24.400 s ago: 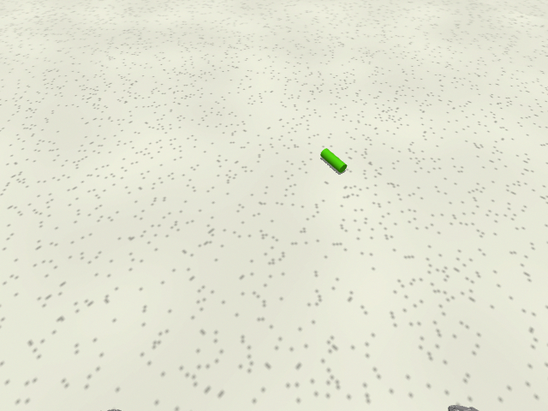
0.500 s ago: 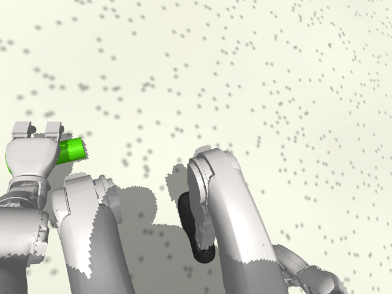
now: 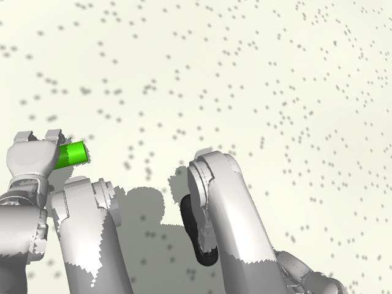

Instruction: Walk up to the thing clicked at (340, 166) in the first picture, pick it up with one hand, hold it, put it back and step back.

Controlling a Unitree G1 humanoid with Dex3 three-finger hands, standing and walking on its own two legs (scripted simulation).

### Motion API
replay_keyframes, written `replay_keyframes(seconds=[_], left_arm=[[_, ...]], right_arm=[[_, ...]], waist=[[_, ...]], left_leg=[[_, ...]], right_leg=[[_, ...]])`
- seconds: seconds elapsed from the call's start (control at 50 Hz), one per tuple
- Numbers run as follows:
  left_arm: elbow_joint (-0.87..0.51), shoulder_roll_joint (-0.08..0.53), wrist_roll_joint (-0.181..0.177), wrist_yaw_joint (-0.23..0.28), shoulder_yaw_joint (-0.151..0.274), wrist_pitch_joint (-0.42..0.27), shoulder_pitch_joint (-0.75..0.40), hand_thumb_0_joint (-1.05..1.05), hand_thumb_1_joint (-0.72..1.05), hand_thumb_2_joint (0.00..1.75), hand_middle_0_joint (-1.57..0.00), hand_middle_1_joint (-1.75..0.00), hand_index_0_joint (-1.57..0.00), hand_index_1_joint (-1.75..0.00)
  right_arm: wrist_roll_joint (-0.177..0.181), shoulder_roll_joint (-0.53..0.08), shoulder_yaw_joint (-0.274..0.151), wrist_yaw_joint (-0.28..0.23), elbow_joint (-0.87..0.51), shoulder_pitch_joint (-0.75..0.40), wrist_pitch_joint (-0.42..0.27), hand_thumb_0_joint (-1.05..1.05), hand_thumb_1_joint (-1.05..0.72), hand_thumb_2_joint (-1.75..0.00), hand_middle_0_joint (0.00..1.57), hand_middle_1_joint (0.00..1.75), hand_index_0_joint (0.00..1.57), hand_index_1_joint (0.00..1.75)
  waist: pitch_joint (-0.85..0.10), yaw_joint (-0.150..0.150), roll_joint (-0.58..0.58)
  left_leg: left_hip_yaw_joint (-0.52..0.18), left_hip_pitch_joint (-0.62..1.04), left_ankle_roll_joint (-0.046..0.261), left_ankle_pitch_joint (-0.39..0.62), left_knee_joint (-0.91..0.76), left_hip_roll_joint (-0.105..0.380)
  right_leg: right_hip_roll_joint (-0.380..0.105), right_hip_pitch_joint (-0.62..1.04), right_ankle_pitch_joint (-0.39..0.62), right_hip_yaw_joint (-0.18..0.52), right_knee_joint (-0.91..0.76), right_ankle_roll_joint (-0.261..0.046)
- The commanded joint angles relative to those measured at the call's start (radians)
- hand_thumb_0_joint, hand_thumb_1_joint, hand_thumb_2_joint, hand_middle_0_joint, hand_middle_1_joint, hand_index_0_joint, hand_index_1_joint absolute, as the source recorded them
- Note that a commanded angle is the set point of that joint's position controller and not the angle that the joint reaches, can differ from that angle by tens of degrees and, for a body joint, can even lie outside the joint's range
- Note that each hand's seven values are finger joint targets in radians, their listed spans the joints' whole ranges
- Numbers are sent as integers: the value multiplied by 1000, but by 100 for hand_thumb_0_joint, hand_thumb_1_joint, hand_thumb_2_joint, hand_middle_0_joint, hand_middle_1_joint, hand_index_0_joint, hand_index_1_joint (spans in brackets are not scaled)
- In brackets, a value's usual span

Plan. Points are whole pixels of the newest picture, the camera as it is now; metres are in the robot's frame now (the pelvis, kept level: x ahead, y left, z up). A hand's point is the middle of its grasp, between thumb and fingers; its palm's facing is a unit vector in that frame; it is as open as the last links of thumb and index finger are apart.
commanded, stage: close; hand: left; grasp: from above
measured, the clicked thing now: (51, 159) +0.39 +0.23 -0.29
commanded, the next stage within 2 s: settle in 1.46 s
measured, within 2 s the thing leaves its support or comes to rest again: leaves its support in 1.96 s
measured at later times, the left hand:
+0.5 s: hand (42, 162) +0.38 +0.24 -0.25, palm faces -0.49 -0.14 -0.86, open 10.8 cm
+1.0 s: hand (40, 155) +0.39 +0.25 -0.26, palm faces -0.47 -0.16 -0.87, open 9.4 cm
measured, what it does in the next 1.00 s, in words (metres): stands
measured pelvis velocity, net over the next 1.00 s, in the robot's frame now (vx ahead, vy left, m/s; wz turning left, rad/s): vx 0.00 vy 0.01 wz -0.02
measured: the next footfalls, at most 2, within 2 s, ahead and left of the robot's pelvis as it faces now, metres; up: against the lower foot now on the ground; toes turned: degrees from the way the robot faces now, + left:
none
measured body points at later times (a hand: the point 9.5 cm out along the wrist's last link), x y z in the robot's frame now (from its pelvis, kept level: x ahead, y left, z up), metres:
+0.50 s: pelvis +0.00 +0.00 +0.00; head +0.24 +0.11 +0.36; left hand +0.40 +0.25 -0.20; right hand +0.06 -0.26 -0.08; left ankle +0.07 +0.14 -0.28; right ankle +0.12 -0.13 -0.28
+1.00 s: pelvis +0.00 +0.01 -0.01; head +0.25 +0.12 +0.35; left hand +0.41 +0.25 -0.20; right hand +0.06 -0.26 -0.07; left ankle +0.07 +0.14 -0.28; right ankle +0.12 -0.13 -0.28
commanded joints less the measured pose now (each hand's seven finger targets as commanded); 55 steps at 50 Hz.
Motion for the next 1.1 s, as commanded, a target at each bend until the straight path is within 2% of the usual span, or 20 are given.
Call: replay_keyframes(seconds=[0.0,0.04,0.08,0.18,0.2,0.28,0.3,0.32,0.4,0.46,0.5,0.54,0.56,0.6,0.68,0.8,0.86,0.94,1.0,1.08], left_arm=[[-119,55,24,165,25,24,-275,0,-5,60,-35,-83,-40,-78],[-155,45,7,187,4,58,-329,0,0,56,-37,-83,-42,-77],[-139,45,-43,182,15,96,-354,0,2,54,-38,-80,-44,-74],[-46,10,-123,78,1,144,-385,0,-3,60,-40,-75,-43,-72],[-48,-22,-136,44,-16,143,-407,0,-4,61,-40,-75,-42,-73],[30,31,-152,-54,8,120,-244,0,-7,65,-41,-76,-42,-74],[15,15,-161,-69,-3,107,-259,0,-4,64,-43,-76,-44,-74],[27,34,-152,-73,12,94,-210,0,-4,67,-43,-77,-45,-76],[-17,61,-91,-54,32,29,-206,0,4,69,-49,-78,-51,-76],[-48,70,-29,-7,23,-2,-260,0,6,62,-49,-73,-52,-71],[-80,69,-10,34,20,-13,-299,0,9,52,-48,-73,-52,-68],[-33,117,7,87,54,9,-244,0,9,50,-49,-68,-53,-64],[-89,101,21,106,39,12,-271,0,12,47,-49,-69,-54,-64],[-109,101,21,142,40,37,-292,0,17,42,-51,-67,-57,-62],[-107,77,-38,155,35,103,-343,0,21,39,-54,-62,-59,-57],[-23,42,-116,38,18,129,-385,0,21,42,-58,-59,-62,-55],[36,77,-128,-18,30,109,-285,0,19,47,-58,-62,-61,-59],[22,107,-91,-36,47,66,-217,0,26,50,-64,-64,-67,-61],[-27,120,-47,-13,59,33,-237,0,32,50,-68,-64,-72,-60],[-49,103,-8,44,46,27,-260,0,41,38,-72,-58,-77,-53]], right_arm=[[13,-325,-112,-9,-12,138,-17,0,-89,-90,20,30,20,30],[22,-305,-112,-11,-7,128,-17,0,-90,-90,20,30,20,30],[28,-300,-115,-10,-3,147,-25,0,-90,-90,20,30,20,30],[26,-304,-126,-12,29,225,-23,0,-90,-90,20,30,20,30],[26,-282,-111,-8,19,216,-36,0,-90,-90,20,30,20,30],[16,-291,-90,-13,22,213,-42,0,-90,-90,20,30,20,30],[13,-288,-85,-11,17,204,-44,0,-90,-90,20,30,20,30],[14,-299,-83,-15,14,196,-40,0,-90,-90,20,30,20,30],[9,-301,-76,-20,-16,159,-23,0,-90,-90,20,30,20,30],[-13,-295,-70,-22,-12,144,-15,0,-90,-90,20,30,20,30],[-22,-296,-70,-26,-21,144,-17,0,-89,-90,20,30,20,30],[-15,-325,-86,-34,13,156,-9,0,-89,-90,20,30,20,30],[-14,-321,-99,-31,7,170,-16,0,-89,-90,20,30,20,30],[-9,-323,-104,-28,13,155,-25,0,-89,-90,20,30,20,30],[11,-318,-120,-21,10,175,-26,0,-89,-90,20,30,20,30],[11,-312,-100,-11,11,210,-50,0,-90,-90,20,30,20,30],[7,-309,-87,-15,12,197,-52,0,-90,-90,20,30,20,30],[-2,-307,-70,-17,-8,159,-44,0,-90,-90,20,30,20,30],[-11,-313,-69,-15,-15,141,-37,0,-90,-90,20,30,20,30],[-29,-304,-63,-11,-20,140,-37,0,-90,-90,20,30,20,30]], waist=[[-524,-95,284],[-530,-114,303],[-557,-123,276],[-607,-144,263],[-588,-142,261],[-620,-64,318],[-619,-69,317],[-633,-43,330],[-611,-35,370],[-595,-66,387],[-572,-95,342],[-528,-90,321],[-541,-97,328],[-536,-111,328],[-551,-128,320],[-576,-139,296],[-567,-89,314],[-593,-45,396],[-607,-47,435],[-573,-91,378]], left_leg=[[158,431,52,106,-295,23],[164,408,42,58,-308,29],[158,369,51,37,-302,36],[139,356,66,171,-252,36],[140,351,70,188,-235,31],[154,400,63,238,-268,19],[158,399,64,231,-269,17],[156,412,62,239,-292,16],[146,434,54,200,-307,19],[163,433,57,194,-280,21],[164,411,64,173,-254,19],[161,409,60,117,-268,23],[161,423,57,132,-262,24],[153,431,46,112,-280,33],[145,382,53,77,-287,38],[129,391,68,214,-237,32],[139,382,66,186,-258,26],[138,439,52,183,-291,24],[138,467,47,213,-288,25],[158,425,58,211,-239,25]], right_leg=[[43,337,96,-144,-268,-99],[45,349,26,-109,-296,-105],[38,338,12,-100,-302,-103],[33,330,182,-115,-255,-89],[24,306,211,-126,-243,-87],[32,363,263,-152,-208,-93],[33,363,260,-152,-204,-95],[35,365,262,-159,-202,-100],[35,314,228,-171,-169,-108],[48,310,231,-168,-176,-108],[41,314,217,-166,-204,-100],[46,328,135,-145,-238,-102],[44,322,137,-145,-237,-100],[44,325,101,-147,-246,-101],[38,307,76,-128,-264,-101],[24,299,256,-158,-215,-84],[33,319,218,-158,-213,-93],[34,306,214,-173,-167,-105],[37,299,241,-178,-146,-106],[44,331,253,-169,-187,-97]])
